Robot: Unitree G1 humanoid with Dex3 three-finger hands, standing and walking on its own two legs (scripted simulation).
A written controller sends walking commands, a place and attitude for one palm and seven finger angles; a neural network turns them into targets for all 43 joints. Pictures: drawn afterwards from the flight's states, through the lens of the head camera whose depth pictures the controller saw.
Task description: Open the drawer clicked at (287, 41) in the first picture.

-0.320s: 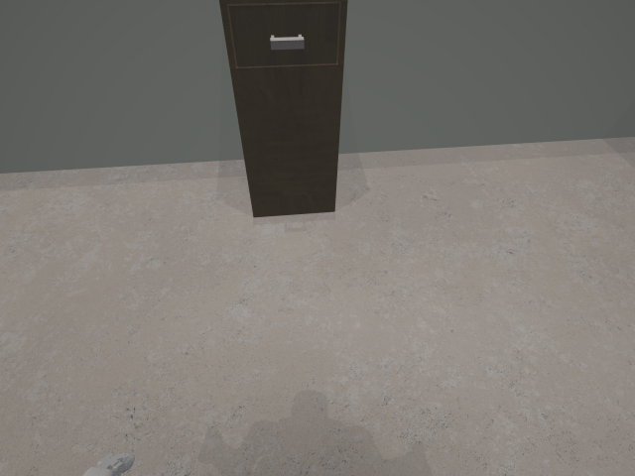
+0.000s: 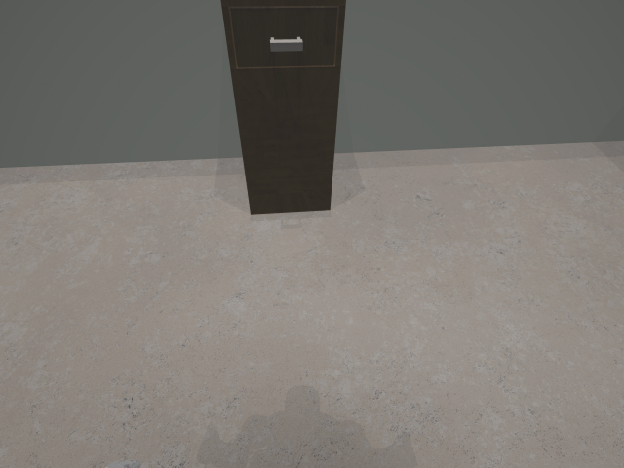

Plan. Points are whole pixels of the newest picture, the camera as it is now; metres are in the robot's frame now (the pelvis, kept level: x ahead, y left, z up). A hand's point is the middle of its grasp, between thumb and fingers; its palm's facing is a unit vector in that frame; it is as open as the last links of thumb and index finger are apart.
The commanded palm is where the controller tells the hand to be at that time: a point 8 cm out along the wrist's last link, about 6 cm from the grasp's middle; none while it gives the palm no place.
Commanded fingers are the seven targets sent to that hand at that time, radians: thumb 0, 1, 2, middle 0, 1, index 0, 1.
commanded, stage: stand and wait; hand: left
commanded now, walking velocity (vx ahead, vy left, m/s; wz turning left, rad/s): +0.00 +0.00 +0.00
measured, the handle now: (286, 42) +1.30 +0.16 +0.01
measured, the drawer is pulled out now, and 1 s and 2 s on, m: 0.00 0.00 0.00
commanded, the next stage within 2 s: look at it before walking up in 0.50 s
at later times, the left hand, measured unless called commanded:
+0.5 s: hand out of the picture +0.06 +0.24 -0.15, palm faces -0.04 -0.94 -0.33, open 7.4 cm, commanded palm none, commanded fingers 0.00 0.90 0.90 -0.20 -0.30 -0.20 -0.30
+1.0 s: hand out of the picture +0.06 +0.24 -0.15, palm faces -0.05 -0.94 -0.33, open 7.4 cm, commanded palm none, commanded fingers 0.00 0.90 0.90 -0.20 -0.30 -0.20 -0.30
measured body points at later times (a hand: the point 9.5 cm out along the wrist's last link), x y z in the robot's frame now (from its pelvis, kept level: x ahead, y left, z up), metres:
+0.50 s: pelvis -0.01 +0.00 +0.00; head -0.01 +0.00 +0.45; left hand +0.06 +0.29 -0.13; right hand +0.06 -0.30 -0.13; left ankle +0.00 +0.12 -0.74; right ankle -0.01 -0.12 -0.74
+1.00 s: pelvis -0.01 +0.00 +0.01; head -0.01 +0.00 +0.46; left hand +0.06 +0.29 -0.13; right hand +0.06 -0.30 -0.13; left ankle +0.00 +0.12 -0.74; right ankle -0.01 -0.12 -0.74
